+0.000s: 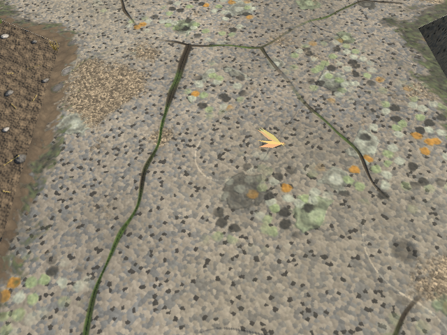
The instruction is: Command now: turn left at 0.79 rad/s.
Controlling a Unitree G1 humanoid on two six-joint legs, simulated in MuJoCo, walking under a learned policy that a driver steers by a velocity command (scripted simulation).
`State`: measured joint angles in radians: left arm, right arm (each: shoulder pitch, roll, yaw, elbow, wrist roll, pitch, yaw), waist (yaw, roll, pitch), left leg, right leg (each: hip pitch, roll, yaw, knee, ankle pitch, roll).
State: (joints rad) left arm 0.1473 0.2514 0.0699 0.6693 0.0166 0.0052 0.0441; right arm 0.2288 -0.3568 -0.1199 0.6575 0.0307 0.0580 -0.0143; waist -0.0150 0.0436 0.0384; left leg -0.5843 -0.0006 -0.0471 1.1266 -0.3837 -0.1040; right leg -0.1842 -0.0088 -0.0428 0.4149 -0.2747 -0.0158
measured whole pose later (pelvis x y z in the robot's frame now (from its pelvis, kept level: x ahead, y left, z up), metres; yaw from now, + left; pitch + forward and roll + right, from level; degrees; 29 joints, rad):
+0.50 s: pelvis +0.01 +0.07 +0.00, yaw +5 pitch +1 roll +0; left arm 0.25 0.32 0.08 0.75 -0.03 0.07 0.03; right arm 0.08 -0.21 -0.03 0.64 -0.03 0.01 -0.04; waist 0.04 -0.03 0.05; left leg -0.25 0.02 0.16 0.45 -0.23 0.05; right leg -0.50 -0.07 0.00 1.09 -0.43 0.11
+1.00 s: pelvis +0.13 -0.04 -0.01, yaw -18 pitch +2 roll +0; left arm 0.45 0.27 0.04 0.77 0.02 -0.03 -0.02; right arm 0.14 -0.30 -0.04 0.68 -0.06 -0.02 0.07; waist 0.06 0.06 -0.02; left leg -0.62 0.09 0.05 1.10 -0.22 -0.03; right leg -0.05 0.05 -0.04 0.38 -0.37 -0.06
